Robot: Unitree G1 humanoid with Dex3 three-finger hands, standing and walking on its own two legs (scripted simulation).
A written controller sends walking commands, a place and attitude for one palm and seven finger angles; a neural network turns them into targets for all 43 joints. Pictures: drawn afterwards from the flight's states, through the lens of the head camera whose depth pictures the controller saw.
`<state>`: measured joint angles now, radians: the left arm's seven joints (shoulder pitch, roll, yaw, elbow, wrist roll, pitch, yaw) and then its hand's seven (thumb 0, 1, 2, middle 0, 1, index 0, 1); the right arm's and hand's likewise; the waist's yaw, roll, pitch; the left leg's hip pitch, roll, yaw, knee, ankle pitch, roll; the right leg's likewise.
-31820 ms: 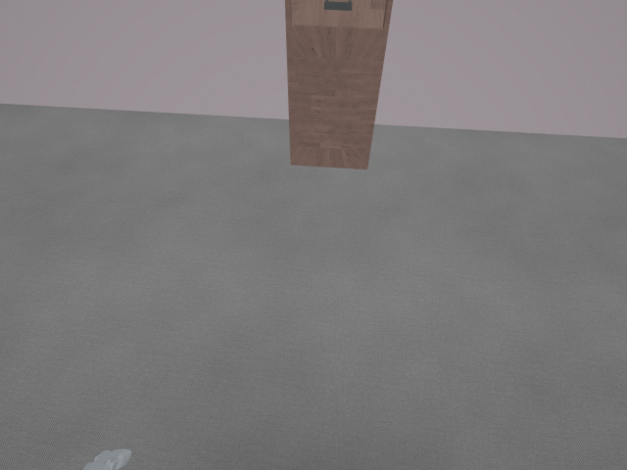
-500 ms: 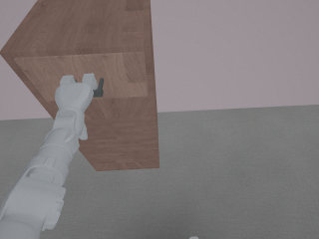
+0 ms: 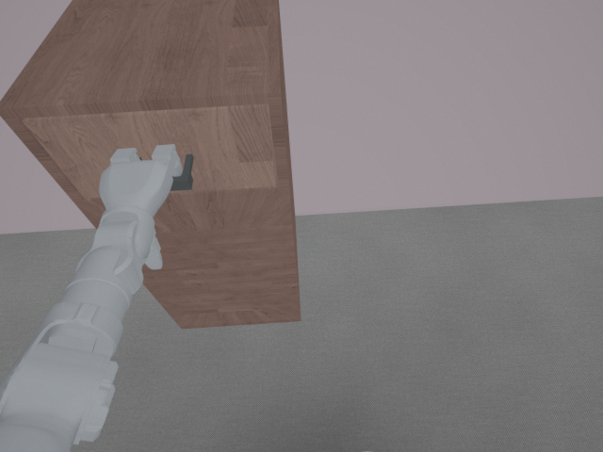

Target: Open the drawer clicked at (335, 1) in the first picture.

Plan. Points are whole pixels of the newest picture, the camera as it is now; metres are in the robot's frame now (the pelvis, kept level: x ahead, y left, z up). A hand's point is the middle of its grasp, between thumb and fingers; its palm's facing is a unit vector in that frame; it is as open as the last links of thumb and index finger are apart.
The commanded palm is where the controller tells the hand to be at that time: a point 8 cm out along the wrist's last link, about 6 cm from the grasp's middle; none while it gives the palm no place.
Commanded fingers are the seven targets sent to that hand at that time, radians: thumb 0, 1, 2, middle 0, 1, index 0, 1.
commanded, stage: lift the fingers back up to retry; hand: left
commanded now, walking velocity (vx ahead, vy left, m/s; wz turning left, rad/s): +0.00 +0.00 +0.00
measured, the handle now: (161, 172) +0.53 +0.24 +0.04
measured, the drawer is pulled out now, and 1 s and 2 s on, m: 0.00 0.00 0.00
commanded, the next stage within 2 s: re-aim the fingers above the handle in 0.52 s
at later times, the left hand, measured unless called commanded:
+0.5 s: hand (135, 193) +0.44 +0.24 +0.09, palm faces -0.04 -0.01 -1.00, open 13.9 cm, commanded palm +0.41 +0.23 +0.15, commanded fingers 0.00 -0.50 0.30 -0.30 -1.20 -0.30 -1.20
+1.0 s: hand (146, 199) +0.44 +0.22 +0.08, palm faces -0.09 -0.02 -1.00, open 13.9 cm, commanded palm +0.42 +0.23 +0.15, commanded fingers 0.00 -0.50 0.30 -0.30 -1.20 -0.30 -1.20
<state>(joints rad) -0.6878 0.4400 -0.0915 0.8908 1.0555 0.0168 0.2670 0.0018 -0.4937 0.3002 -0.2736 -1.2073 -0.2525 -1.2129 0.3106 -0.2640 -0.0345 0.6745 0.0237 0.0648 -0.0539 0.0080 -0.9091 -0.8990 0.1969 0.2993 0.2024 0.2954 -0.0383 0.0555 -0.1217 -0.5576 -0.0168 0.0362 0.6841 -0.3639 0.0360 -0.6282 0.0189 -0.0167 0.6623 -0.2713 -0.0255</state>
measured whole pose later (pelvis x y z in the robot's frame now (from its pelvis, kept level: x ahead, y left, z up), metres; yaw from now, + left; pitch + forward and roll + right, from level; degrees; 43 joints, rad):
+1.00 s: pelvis +0.02 -0.01 +0.01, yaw +1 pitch +9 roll +0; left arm -0.61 0.43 -0.13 0.71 0.99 0.07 0.09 0.00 -0.49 0.30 -0.31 -1.20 -0.31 -1.20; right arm 0.25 -0.26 -0.01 0.69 0.03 0.11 -0.06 0.01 -0.91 -0.90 0.20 0.30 0.20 0.30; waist 0.00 0.08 -0.09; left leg -0.37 -0.02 0.02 0.53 -0.33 0.03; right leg -0.45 0.02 -0.03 0.54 -0.26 -0.03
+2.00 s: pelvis +0.02 +0.01 +0.01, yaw +2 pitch +10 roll +0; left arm -0.58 0.41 -0.21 0.59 0.98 -0.14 0.05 0.00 -0.49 0.30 -0.32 -1.20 -0.32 -1.20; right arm 0.27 -0.27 -0.04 0.69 0.02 0.07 -0.08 0.01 -0.91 -0.90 0.20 0.30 0.20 0.30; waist 0.00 0.05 -0.06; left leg -0.41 -0.04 0.01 0.59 -0.34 0.04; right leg -0.47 -0.01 -0.04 0.57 -0.27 -0.01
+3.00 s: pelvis +0.02 -0.01 +0.01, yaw +2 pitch +11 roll +0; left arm -0.62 0.54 -0.08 0.73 1.01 -0.14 0.07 0.00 -0.49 0.30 -0.32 -1.20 -0.26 -1.19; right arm 0.32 -0.28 -0.05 0.70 0.02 0.08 -0.09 0.01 -0.91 -0.90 0.20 0.30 0.20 0.30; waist 0.00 0.05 -0.07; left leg -0.45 -0.02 0.00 0.60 -0.34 0.02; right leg -0.51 0.02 -0.05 0.58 -0.26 -0.03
